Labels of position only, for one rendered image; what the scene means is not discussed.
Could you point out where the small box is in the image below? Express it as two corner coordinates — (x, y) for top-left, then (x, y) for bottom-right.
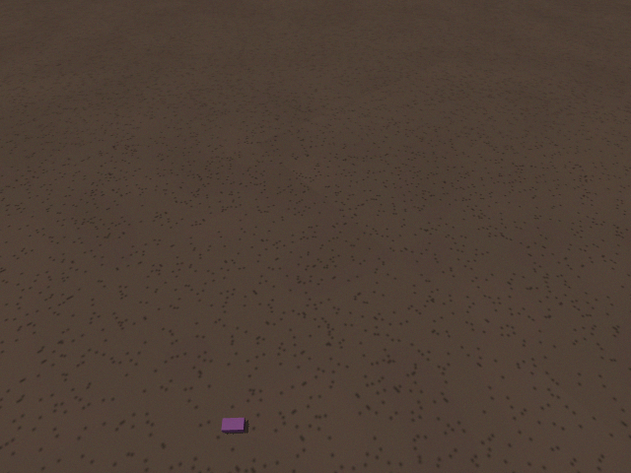
(221, 418), (245, 433)

